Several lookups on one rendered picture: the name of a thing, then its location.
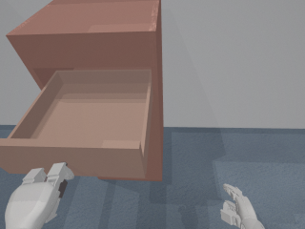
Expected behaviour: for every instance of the left robot hand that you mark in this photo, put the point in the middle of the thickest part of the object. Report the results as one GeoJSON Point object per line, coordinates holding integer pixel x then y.
{"type": "Point", "coordinates": [35, 202]}

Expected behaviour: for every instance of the right robot hand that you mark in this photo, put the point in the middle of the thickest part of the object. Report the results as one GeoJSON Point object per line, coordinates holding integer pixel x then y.
{"type": "Point", "coordinates": [242, 209]}

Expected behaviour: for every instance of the handle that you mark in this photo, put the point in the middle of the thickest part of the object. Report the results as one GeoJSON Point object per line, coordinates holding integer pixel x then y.
{"type": "Point", "coordinates": [62, 186]}

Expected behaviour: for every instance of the right robot forearm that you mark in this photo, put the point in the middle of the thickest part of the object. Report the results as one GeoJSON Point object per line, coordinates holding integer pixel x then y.
{"type": "Point", "coordinates": [250, 223]}

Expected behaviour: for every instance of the drawer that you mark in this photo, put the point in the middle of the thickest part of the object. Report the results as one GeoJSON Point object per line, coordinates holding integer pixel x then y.
{"type": "Point", "coordinates": [98, 121]}

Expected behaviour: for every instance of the cabinet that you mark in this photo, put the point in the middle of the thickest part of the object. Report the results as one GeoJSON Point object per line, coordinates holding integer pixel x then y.
{"type": "Point", "coordinates": [93, 35]}

